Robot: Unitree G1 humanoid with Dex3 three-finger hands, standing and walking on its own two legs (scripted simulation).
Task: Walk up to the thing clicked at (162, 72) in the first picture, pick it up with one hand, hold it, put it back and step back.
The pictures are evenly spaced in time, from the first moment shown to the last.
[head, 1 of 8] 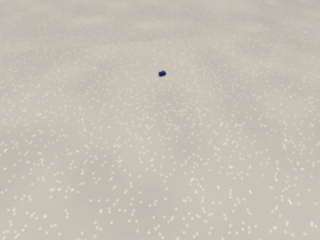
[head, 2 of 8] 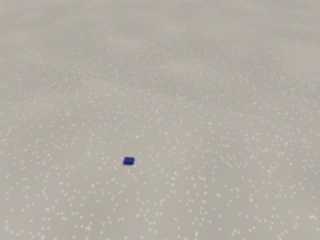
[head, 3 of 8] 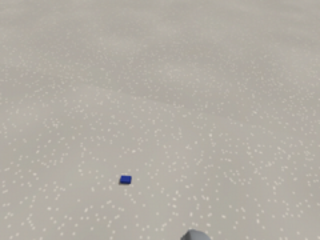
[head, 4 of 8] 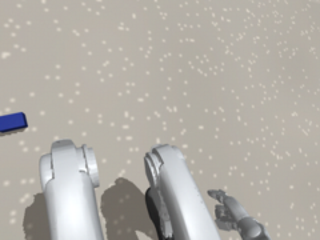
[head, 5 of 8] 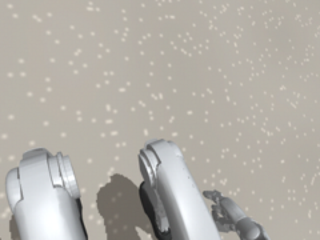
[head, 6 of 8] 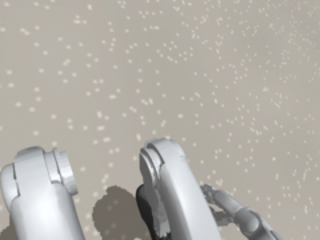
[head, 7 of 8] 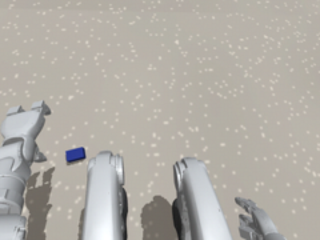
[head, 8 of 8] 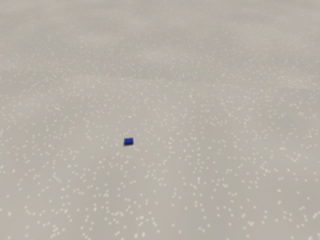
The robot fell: no
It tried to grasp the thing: yes
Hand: left
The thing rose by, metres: 0.00
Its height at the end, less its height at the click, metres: +0.00
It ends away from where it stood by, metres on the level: 0.05
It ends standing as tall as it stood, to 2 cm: yes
